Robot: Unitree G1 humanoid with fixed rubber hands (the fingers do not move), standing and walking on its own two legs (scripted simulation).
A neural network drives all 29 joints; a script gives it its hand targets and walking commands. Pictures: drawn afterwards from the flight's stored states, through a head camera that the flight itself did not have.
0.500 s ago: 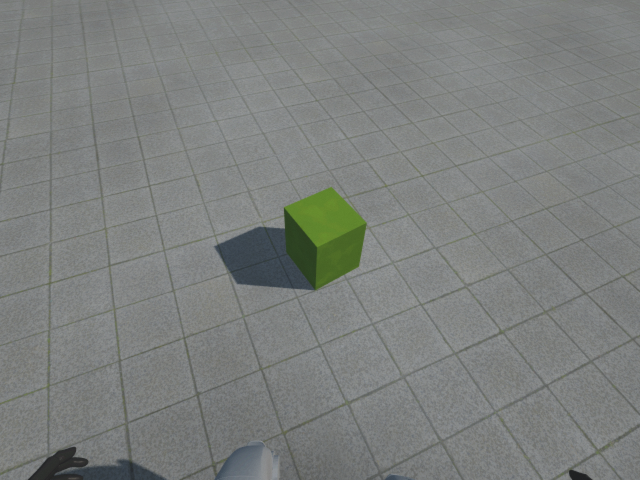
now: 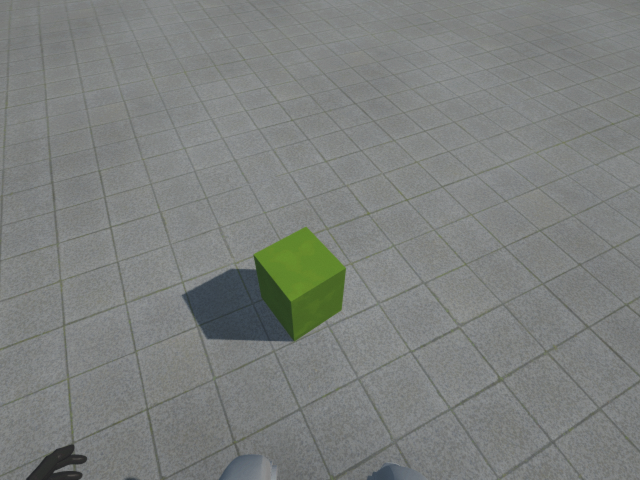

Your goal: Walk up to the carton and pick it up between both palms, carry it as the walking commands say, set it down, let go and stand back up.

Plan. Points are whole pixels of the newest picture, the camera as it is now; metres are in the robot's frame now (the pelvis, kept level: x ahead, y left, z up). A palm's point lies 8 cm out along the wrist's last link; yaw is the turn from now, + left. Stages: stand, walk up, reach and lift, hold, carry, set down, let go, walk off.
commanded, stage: walk up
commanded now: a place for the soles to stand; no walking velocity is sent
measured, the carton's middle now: (300, 284) +0.79 +0.07 -0.60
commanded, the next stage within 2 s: none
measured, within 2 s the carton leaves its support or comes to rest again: neither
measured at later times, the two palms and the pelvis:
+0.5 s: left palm (107, 366) +0.29 +0.32 -0.08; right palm (607, 414) +0.23 -0.39 -0.09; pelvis +0.19 -0.03 -0.01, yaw +0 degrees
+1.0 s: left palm (129, 340) +0.34 +0.31 -0.11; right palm (507, 280) +0.46 -0.32 -0.09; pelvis +0.29 -0.02 +0.00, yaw +2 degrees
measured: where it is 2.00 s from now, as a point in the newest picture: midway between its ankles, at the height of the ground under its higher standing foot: (352, 436)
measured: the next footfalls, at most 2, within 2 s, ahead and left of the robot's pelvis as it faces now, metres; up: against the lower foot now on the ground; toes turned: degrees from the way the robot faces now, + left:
left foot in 0.14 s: +0.21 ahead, +0.13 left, +0.00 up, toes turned +7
right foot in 0.44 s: +0.33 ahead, -0.15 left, +0.00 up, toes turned -2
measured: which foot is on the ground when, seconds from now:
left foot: up 0.00-0.12, down 0.14-0.46, up 0.48-0.70, down 0.72-1.00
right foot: down 0.00-0.16, up 0.18-0.42, down 0.44-1.00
